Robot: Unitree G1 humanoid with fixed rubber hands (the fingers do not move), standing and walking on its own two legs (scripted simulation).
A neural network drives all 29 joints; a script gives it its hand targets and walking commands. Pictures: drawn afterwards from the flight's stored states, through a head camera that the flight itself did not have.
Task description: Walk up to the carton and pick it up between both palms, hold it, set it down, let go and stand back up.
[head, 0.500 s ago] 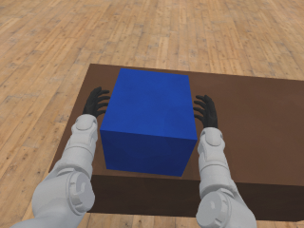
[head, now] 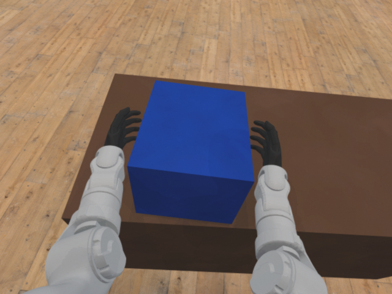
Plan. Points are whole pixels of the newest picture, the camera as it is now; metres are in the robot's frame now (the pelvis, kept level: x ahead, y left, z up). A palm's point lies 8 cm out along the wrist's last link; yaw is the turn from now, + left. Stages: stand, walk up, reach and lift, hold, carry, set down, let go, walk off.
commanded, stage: set down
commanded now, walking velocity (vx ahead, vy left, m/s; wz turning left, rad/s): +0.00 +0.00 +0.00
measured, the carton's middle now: (192, 150) +0.47 -0.02 -0.03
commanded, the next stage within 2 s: none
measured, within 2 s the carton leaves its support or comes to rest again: rests again in 0.34 s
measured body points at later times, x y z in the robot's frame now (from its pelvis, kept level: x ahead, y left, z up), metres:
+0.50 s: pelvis -0.01 +0.00 +0.00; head +0.07 +0.02 +0.44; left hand +0.44 +0.15 +0.05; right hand +0.39 -0.18 +0.06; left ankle -0.02 +0.08 -0.75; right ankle -0.01 -0.11 -0.75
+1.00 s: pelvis -0.01 +0.00 -0.02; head +0.10 +0.03 +0.42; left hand +0.46 +0.15 +0.00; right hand +0.41 -0.18 +0.01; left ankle -0.02 +0.08 -0.75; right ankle -0.01 -0.11 -0.75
